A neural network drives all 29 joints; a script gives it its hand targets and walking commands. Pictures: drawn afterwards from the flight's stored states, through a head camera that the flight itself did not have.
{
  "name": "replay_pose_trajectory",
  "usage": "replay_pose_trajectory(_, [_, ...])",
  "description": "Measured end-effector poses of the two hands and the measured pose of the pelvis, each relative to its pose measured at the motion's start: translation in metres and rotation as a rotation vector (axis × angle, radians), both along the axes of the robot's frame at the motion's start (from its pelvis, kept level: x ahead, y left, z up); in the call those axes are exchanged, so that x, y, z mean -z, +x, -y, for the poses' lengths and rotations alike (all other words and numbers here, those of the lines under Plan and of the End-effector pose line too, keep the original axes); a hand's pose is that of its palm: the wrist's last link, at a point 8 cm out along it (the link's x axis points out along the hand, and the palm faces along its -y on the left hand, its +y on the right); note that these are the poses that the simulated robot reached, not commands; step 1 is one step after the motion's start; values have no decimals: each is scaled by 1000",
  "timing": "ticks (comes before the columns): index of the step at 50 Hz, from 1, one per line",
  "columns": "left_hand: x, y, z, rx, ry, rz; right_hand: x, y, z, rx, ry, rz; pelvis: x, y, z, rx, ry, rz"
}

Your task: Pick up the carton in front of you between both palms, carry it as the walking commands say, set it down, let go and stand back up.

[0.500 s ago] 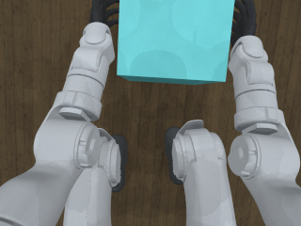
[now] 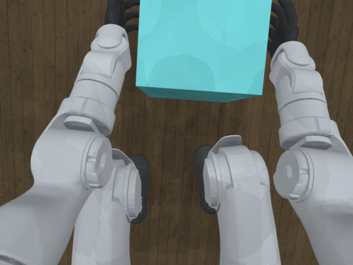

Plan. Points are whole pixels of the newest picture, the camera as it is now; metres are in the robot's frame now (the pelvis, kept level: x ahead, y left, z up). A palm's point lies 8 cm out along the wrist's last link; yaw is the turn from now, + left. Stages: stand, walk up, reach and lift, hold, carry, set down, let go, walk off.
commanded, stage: set down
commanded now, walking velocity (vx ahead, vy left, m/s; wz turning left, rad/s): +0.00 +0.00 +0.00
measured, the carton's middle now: (195, 50) +0.50 -0.09 -0.23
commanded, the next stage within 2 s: let go in 1.74 s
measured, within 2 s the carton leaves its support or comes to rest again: neither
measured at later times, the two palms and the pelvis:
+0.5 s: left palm (112, 30) +0.54 +0.07 -0.17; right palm (284, 49) +0.48 -0.25 -0.17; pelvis -0.01 +0.00 +0.00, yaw +0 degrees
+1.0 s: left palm (86, 1) +0.55 +0.08 -0.07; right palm (345, 29) +0.48 -0.29 -0.07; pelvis +0.00 -0.01 +0.05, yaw -1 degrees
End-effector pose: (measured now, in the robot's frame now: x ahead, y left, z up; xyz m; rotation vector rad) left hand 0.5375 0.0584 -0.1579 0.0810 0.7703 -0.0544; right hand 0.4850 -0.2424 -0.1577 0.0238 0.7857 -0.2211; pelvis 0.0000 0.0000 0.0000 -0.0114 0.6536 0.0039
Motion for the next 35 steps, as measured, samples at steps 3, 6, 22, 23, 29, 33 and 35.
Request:
replay_pose_trajectory(3, [0,0,0,7,-3,1,0,0,0,-5,2,2,1,-1,-1,0,-1,10])
replay_pose_trajectory(6, [1,0,-1,14,-7,1,1,0,1,-11,6,3,1,-2,-1,-1,-2,18])
replay_pose_trajectory(22, [3,2,-4,55,-13,20,4,-1,3,-21,21,19,1,-7,0,3,2,53])
replay_pose_trajectory(23, [5,1,-5,59,-6,23,7,-3,4,-18,13,15,1,-8,0,4,3,59])
replay_pose_trajectory(29, [21,-3,-30,14,38,11,23,-18,31,69,-46,-23,-1,-7,2,13,7,72])
replay_pose_trajectory(33, [23,-2,-39,10,44,24,21,-16,45,87,-62,0,-1,-4,5,17,9,65])
replay_pose_trajectory(35, [20,0,-39,11,37,41,16,-11,48,88,-61,22,0,-3,6,19,11,60])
